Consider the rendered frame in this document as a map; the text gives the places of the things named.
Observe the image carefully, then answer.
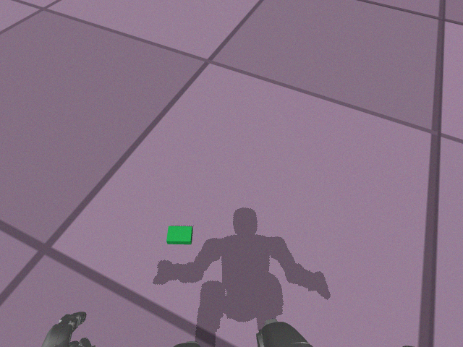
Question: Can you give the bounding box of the left robot hand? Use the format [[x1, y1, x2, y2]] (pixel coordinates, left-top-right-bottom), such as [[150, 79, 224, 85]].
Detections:
[[41, 312, 95, 347]]

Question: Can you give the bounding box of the small box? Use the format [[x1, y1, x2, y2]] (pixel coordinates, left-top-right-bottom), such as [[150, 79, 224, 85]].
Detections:
[[166, 226, 192, 244]]

